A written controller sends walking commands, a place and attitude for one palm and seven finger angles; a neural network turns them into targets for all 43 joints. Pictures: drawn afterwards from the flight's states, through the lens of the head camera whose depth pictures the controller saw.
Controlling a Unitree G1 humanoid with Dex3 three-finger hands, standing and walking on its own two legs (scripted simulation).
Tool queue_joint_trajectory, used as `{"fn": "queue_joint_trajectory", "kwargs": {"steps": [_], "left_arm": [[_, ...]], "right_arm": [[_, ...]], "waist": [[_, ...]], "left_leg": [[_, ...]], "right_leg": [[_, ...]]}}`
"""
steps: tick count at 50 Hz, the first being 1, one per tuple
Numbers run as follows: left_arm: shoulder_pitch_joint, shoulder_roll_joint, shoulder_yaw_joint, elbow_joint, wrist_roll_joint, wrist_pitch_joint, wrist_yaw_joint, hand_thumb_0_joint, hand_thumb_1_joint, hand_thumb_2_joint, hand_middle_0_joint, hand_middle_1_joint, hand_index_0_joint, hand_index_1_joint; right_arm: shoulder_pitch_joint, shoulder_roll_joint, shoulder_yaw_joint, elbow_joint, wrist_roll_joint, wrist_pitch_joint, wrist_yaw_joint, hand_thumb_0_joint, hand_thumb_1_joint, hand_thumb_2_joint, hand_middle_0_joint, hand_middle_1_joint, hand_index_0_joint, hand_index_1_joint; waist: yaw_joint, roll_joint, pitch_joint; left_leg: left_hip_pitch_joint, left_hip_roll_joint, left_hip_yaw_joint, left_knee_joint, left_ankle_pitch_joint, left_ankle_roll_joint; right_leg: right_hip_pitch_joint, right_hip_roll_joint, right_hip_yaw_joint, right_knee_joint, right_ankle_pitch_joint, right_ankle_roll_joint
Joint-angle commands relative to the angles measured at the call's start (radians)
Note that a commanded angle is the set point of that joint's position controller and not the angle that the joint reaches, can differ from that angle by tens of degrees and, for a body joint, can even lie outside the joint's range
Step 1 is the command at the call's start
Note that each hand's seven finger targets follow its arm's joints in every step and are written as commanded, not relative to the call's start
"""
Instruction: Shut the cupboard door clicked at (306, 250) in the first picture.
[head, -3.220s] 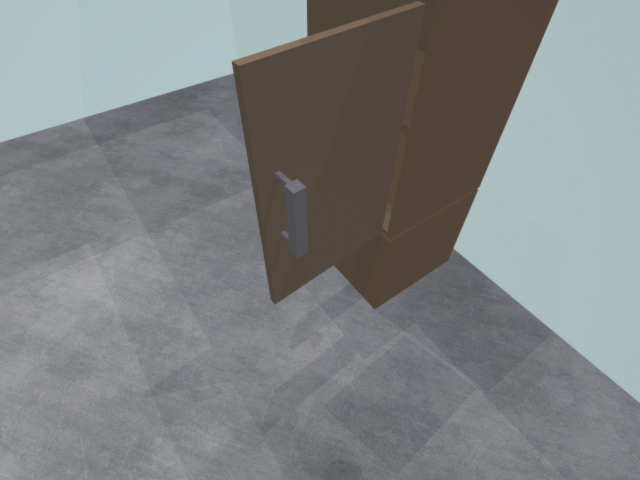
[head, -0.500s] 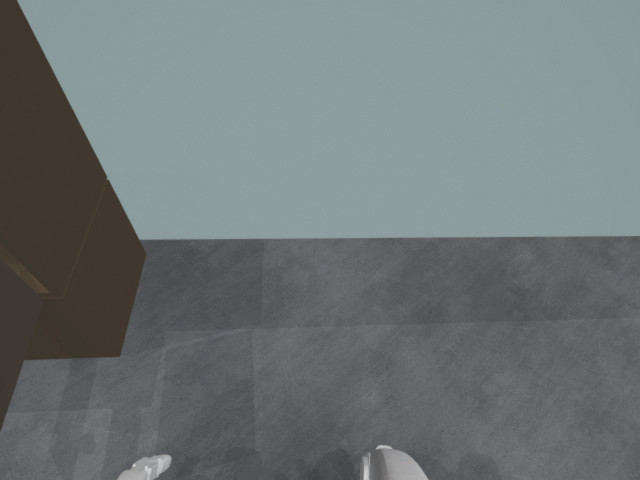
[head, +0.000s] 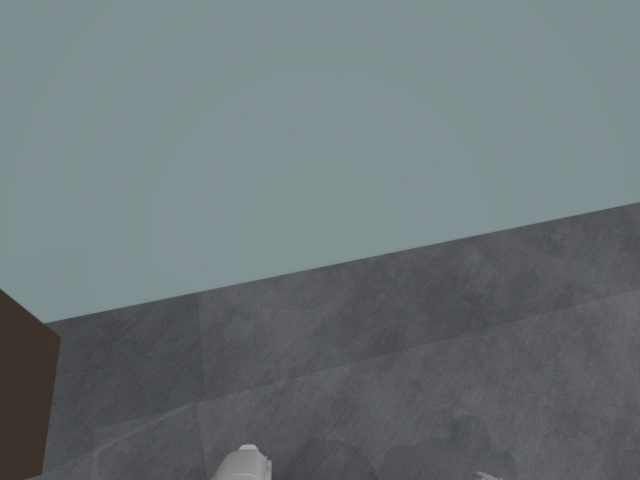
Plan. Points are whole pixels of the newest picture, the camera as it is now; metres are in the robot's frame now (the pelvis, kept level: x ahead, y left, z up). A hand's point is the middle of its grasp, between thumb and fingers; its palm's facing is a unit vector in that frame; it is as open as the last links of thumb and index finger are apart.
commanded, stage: walk to a spot facing it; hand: left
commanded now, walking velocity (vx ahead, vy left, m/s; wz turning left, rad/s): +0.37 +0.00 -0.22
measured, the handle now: out of the picture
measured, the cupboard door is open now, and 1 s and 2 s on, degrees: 94 94 94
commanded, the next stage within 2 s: turn to face it in 0.48 s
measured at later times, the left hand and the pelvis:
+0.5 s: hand (256, 318) +0.39 +0.14 -0.17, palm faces -0.19 -0.96 -0.21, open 7.4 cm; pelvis +0.24 -0.03 -0.02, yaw -10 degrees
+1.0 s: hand (269, 288) +0.46 +0.13 -0.20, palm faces +0.02 -0.98 -0.18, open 7.3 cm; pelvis +0.41 -0.06 -0.02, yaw -1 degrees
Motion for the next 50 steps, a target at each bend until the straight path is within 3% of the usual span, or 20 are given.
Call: {"fn": "queue_joint_trajectory", "kwargs": {"steps": [1, 2, 3, 4, 5, 8, 12, 20, 22, 23, 24, 25, 30, 35, 41, 42, 43, 44, 45, 50], "left_arm": [[0.026, 0.152, 0.034, -0.034, -0.007, -0.022, 0.014, 0.0, 0.9, 0.9, -0.2, -0.3, -0.2, -0.3], [0.018, 0.14, 0.032, -0.037, -0.01, -0.021, 0.014, 0.0, 0.9, 0.9, -0.2, -0.3, -0.2, -0.3], [0.024, 0.105, 0.025, -0.047, -0.012, -0.019, 0.01, 0.0, 0.9, 0.9, -0.2, -0.3, -0.2, -0.3], [0.066, 0.056, 0.013, -0.059, -0.016, -0.021, 0.001, 0.0, 0.9, 0.9, -0.2, -0.3, -0.2, -0.3], [0.0, 0.086, 0.013, -0.085, -0.005, -0.025, 0.004, 0.0, 0.9, 0.9, -0.2, -0.3, -0.2, -0.3], [-0.075, 0.065, 0.019, -0.073, 0.007, -0.016, -0.011, 0.0, 0.9, 0.9, -0.2, -0.3, -0.2, -0.3], [-0.05, 0.019, 0.006, -0.061, 0.008, 0.016, -0.023, 0.0, 0.9, 0.9, -0.2, -0.3, -0.2, -0.3], [-0.157, 0.027, 0.006, -0.089, 0.01, 0.017, -0.031, 0.0, 0.9, 0.9, -0.2, -0.3, -0.2, -0.3], [0.004, 0.068, 0.02, -0.037, 0.011, 0.008, -0.024, 0.0, 0.9, 0.9, -0.2, -0.3, -0.2, -0.3], [0.174, 0.151, 0.041, 0.012, 0.015, -0.005, -0.013, 0.0, 0.9, 0.9, -0.2, -0.3, -0.2, -0.3], [0.307, 0.266, 0.071, 0.043, 0.009, -0.008, 0.007, 0.0, 0.9, 0.9, -0.2, -0.3, -0.2, -0.3], [0.257, 0.28, 0.063, 0.037, -0.014, -0.002, 0.018, 0.0, 0.9, 0.9, -0.2, -0.3, -0.2, -0.3], [-0.012, 0.097, 0.007, -0.024, -0.004, -0.025, 0.034, 0.0, 0.9, 0.9, -0.2, -0.3, -0.2, -0.3], [-0.012, 0.079, -0.005, 0.01, -0.008, -0.038, 0.034, 0.0, 0.9, 0.9, -0.2, -0.3, -0.2, -0.3], [-0.025, 0.111, 0.009, -0.001, -0.011, -0.006, 0.05, 0.0, 0.9, 0.9, -0.2, -0.3, -0.2, -0.3], [0.006, 0.106, 0.011, -0.013, -0.016, 0.005, 0.051, 0.0, 0.9, 0.9, -0.2, -0.3, -0.2, -0.3], [0.05, 0.069, 0.009, -0.033, -0.028, 0.016, 0.052, 0.0, 0.9, 0.9, -0.2, -0.3, -0.2, -0.3], [-0.003, 0.082, -0.002, -0.072, -0.018, 0.024, 0.054, 0.0, 0.9, 0.9, -0.2, -0.3, -0.2, -0.3], [-0.05, 0.075, 0.006, -0.09, -0.012, 0.034, 0.051, 0.0, 0.9, 0.9, -0.2, -0.3, -0.2, -0.3], [-0.05, 0.061, 0.016, -0.095, -0.006, 0.056, 0.033, 0.0, 0.9, 0.9, -0.2, -0.3, -0.2, -0.3]], "right_arm": [[0.025, -0.084, -0.013, -0.05, -0.001, -0.035, -0.003, 0.0, -0.9, -0.9, 0.2, 0.3, 0.2, 0.3], [0.103, -0.108, -0.017, -0.02, -0.005, -0.043, -0.01, 0.0, -0.9, -0.9, 0.2, 0.3, 0.2, 0.3], [0.228, -0.18, -0.034, 0.019, -0.013, -0.051, -0.021, 0.0, -0.9, -0.9, 0.2, 0.3, 0.2, 0.3], [0.357, -0.294, -0.06, 0.04, -0.028, -0.05, -0.029, 0.0, -0.9, -0.9, 0.2, 0.3, 0.2, 0.3], [0.385, -0.276, -0.05, 0.042, -0.024, -0.035, -0.032, 0.0, -0.9, -0.9, 0.2, 0.3, 0.2, 0.3], [0.232, -0.151, -0.016, 0.016, -0.016, -0.05, -0.036, 0.0, -0.9, -0.9, 0.2, 0.3, 0.2, 0.3], [0.222, -0.124, -0.007, 0.053, -0.005, -0.067, -0.04, 0.0, -0.9, -0.9, 0.2, 0.3, 0.2, 0.3], [0.264, -0.152, -0.012, 0.099, -0.013, -0.043, -0.032, 0.0, -0.9, -0.9, 0.2, 0.3, 0.2, 0.3], [0.246, -0.157, -0.006, 0.101, -0.004, -0.037, -0.032, 0.0, -0.9, -0.9, 0.2, 0.3, 0.2, 0.3], [0.22, -0.136, -0.001, 0.088, 0.011, -0.04, -0.023, 0.0, -0.9, -0.9, 0.2, 0.3, 0.2, 0.3], [0.21, -0.071, 0.007, 0.043, 0.026, -0.045, -0.018, 0.0, -0.9, -0.9, 0.2, 0.3, 0.2, 0.3], [0.16, -0.103, -0.002, 0.032, 0.02, -0.038, -0.022, 0.0, -0.9, -0.9, 0.2, 0.3, 0.2, 0.3], [0.219, -0.027, 0.009, 0.111, 0.003, -0.004, -0.025, 0.0, -0.9, -0.9, 0.2, 0.3, 0.2, 0.3], [0.205, 0.021, 0.021, 0.115, 0.012, 0.006, -0.015, 0.0, -0.9, -0.9, 0.2, 0.3, 0.2, 0.3], [0.193, -0.064, 0.004, 0.09, 0.002, 0.012, -0.009, 0.0, -0.9, -0.9, 0.2, 0.3, 0.2, 0.3], [0.254, -0.125, -0.008, 0.092, -0.007, 0.011, -0.012, 0.0, -0.9, -0.9, 0.2, 0.3, 0.2, 0.3], [0.288, -0.212, -0.024, 0.078, -0.014, 0.012, -0.021, 0.0, -0.9, -0.9, 0.2, 0.3, 0.2, 0.3], [0.307, -0.242, -0.03, 0.07, -0.007, 0.022, -0.031, 0.0, -0.9, -0.9, 0.2, 0.3, 0.2, 0.3], [0.259, -0.25, -0.034, 0.056, -0.006, 0.023, -0.039, 0.0, -0.9, -0.9, 0.2, 0.3, 0.2, 0.3], [0.072, -0.203, -0.029, -0.026, -0.005, 0.021, -0.04, 0.0, -0.9, -0.9, 0.2, 0.3, 0.2, 0.3]], "waist": [[-0.018, -0.059, -0.027], [-0.055, -0.025, -0.057], [-0.104, 0.103, -0.121], [-0.134, 0.35, -0.224], [-0.154, 0.275, -0.191], [-0.066, 0.121, -0.012], [-0.022, 0.165, -0.061], [-0.022, 0.159, -0.01], [0.067, 0.099, -0.068], [0.147, -0.032, -0.164], [0.18, -0.319, -0.244], [0.158, -0.22, -0.202], [-0.023, -0.076, -0.079], [-0.035, -0.081, -0.067], [-0.065, -0.028, -0.066], [-0.082, 0.12, -0.13], [-0.082, 0.341, -0.179], [-0.101, 0.288, -0.173], [-0.082, 0.238, -0.174], [-0.014, 0.147, -0.139]], "left_leg": [[0.17, -0.045, 0.037, -0.215, 0.06, 0.017], [0.333, -0.052, 0.038, -0.289, 0.076, 0.031], [0.556, 0.063, -0.126, -0.342, 0.0, 0.085], [0.748, 0.332, -0.454, -0.42, -0.059, 0.195], [0.665, 0.408, -0.568, -0.514, -0.168, 0.254], [0.419, 0.309, -0.344, -0.563, -0.057, 0.2], [0.433, 0.21, -0.014, -0.535, 0.295, 0.162], [0.406, 0.208, 0.092, -0.474, 0.286, 0.14], [0.336, 0.153, 0.144, -0.24, 0.44, 0.102], [0.16, 0.092, 0.194, 0.029, 0.351, 0.063], [-0.101, -0.067, 0.189, 0.37, -0.292, 0.02], [-0.176, -0.027, 0.035, 0.51, -0.375, 0.033], [0.01, 0.049, -0.019, 0.295, -0.132, 0.012], [0.062, -0.009, 0.033, 0.035, 0.002, 0.015], [0.227, -0.039, 0.03, -0.195, 0.187, 0.049], [0.353, 0.027, -0.086, -0.236, 0.451, 0.102], [0.473, 0.24, -0.384, -0.291, 0.731, 0.234], [0.415, 0.315, -0.516, -0.372, 0.632, 0.308], [0.377, 0.315, -0.544, -0.422, 0.433, 0.308], [0.202, 0.152, -0.333, -0.461, 0.115, 0.215]], "right_leg": [[-0.013, -0.253, 0.196, -0.082, 0.178, -0.113], [-0.083, -0.213, 0.157, 0.027, 0.235, -0.086], [-0.24, -0.142, 0.112, 0.249, 0.199, -0.045], [-0.451, -0.02, -0.025, 0.586, -0.165, 0.005], [-0.522, -0.027, 0.039, 0.781, -0.295, 0.0], [-0.581, -0.141, 0.08, 0.9, -0.056, 0.017], [-0.491, -0.157, 0.02, 0.66, 0.026, 0.044], [-0.257, -0.092, -0.111, 0.257, 0.083, 0.014], [0.01, -0.046, -0.132, 0.169, 0.097, -0.017], [0.275, -0.172, 0.039, 0.11, 0.024, -0.075], [0.447, -0.457, 0.502, -0.04, 0.076, -0.198], [0.358, -0.507, 0.567, -0.131, 0.04, -0.245], [-0.038, -0.346, 0.127, -0.133, 0.436, -0.145], [0.005, -0.303, -0.041, -0.105, 0.62, -0.103], [0.022, -0.317, -0.12, 0.147, 0.574, -0.016], [-0.062, -0.258, -0.151, 0.32, 0.389, 0.032], [-0.257, -0.127, -0.174, 0.537, -0.146, 0.093], [-0.287, -0.077, -0.063, 0.734, -0.428, 0.089], [-0.376, -0.091, 0.008, 0.826, -0.375, 0.09], [-0.333, -0.117, 0.029, 0.681, -0.169, 0.103]]}}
